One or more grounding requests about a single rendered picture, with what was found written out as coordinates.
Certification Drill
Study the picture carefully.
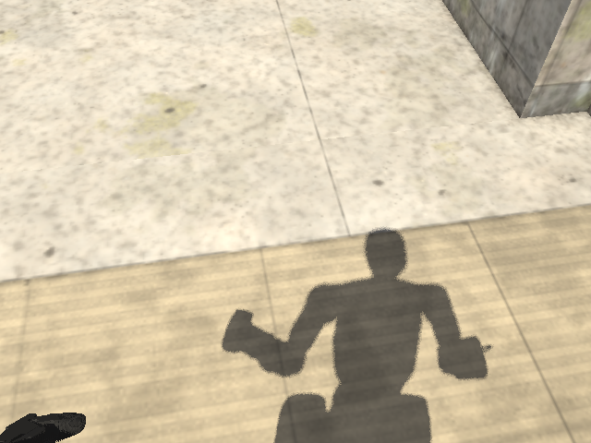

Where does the left robot hand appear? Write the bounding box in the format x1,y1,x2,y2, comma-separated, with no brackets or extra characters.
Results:
0,413,86,443

